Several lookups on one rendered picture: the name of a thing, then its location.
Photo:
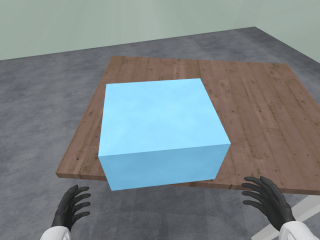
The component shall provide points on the table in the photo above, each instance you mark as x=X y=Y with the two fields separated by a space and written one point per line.
x=270 y=119

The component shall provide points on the carton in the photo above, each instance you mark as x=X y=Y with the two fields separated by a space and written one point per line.
x=159 y=133

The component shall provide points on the left robot forearm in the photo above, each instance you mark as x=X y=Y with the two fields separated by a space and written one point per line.
x=56 y=233

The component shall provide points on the right robot forearm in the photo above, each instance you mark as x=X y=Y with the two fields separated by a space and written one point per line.
x=295 y=230

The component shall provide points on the robot left hand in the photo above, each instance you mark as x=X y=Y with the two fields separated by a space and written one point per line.
x=64 y=216

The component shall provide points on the robot right hand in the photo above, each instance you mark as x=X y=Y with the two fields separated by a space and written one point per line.
x=272 y=202

